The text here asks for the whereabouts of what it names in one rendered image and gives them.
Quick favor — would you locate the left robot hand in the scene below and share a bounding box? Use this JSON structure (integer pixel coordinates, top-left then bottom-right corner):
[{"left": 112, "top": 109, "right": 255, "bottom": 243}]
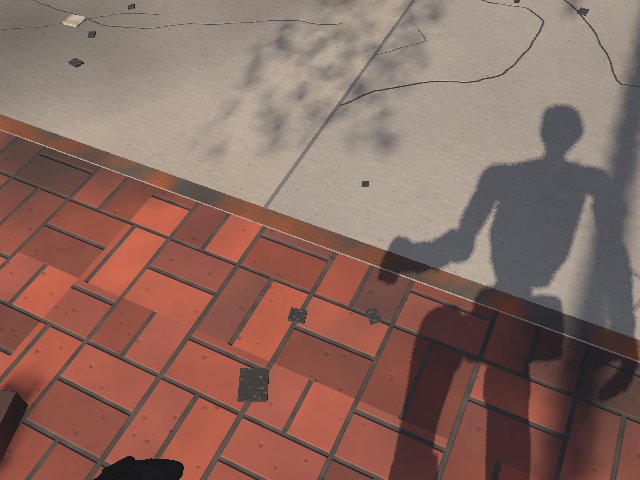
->
[{"left": 93, "top": 456, "right": 184, "bottom": 480}]

